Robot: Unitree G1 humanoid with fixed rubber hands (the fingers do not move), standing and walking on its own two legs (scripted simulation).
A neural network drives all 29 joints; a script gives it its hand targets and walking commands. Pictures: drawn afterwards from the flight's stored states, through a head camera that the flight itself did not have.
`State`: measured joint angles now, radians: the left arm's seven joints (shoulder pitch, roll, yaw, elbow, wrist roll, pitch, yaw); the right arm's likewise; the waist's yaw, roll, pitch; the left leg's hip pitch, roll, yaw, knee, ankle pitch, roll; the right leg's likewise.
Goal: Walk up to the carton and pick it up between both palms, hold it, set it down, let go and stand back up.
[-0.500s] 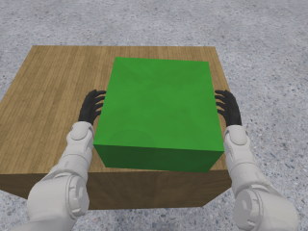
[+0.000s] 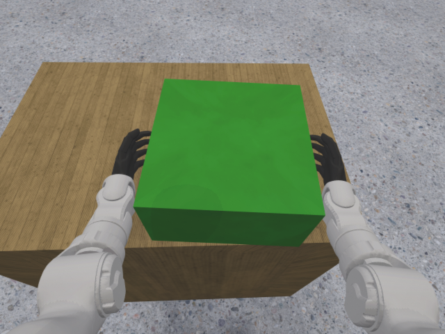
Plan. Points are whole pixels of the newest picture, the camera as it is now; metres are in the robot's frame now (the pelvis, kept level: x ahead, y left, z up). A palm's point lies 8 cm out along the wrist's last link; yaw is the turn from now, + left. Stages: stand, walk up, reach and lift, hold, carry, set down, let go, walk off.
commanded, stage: set down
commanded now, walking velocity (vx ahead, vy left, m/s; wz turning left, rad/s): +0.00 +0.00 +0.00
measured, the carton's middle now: (229, 159) +0.47 +0.03 +0.00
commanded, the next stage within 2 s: none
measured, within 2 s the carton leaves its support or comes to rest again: neither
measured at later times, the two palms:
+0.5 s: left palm (107, 179) +0.40 +0.26 +0.01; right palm (352, 177) +0.42 -0.21 +0.03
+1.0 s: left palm (91, 204) +0.34 +0.27 +0.02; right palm (355, 204) +0.36 -0.20 +0.03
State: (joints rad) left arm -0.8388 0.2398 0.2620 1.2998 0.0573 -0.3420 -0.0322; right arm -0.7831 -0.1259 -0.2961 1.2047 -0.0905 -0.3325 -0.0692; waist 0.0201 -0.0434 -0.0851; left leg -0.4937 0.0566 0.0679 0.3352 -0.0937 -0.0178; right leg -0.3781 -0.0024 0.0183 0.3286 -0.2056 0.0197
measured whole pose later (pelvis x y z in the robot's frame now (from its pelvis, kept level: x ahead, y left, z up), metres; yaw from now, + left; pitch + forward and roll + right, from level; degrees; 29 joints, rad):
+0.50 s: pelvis -0.02 +0.00 -0.02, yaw -1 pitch +24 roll -2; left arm -0.92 0.35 -0.05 1.44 -0.33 -0.39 -0.02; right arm -0.91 -0.35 0.16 1.36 0.45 -0.33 -0.04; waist 0.04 -0.01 -0.23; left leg -0.83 0.08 0.05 0.57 -0.16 -0.01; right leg -0.72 0.02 0.01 0.57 -0.27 0.02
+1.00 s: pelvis -0.04 +0.00 -0.02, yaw +2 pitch +15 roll -1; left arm -0.66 0.41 -0.10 1.09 -0.37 -0.24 -0.06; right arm -0.64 -0.32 0.13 1.04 0.44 -0.20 -0.03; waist 0.00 -0.02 -0.15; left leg -0.67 0.06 0.02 0.53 -0.12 -0.02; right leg -0.54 0.00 -0.02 0.55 -0.27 0.01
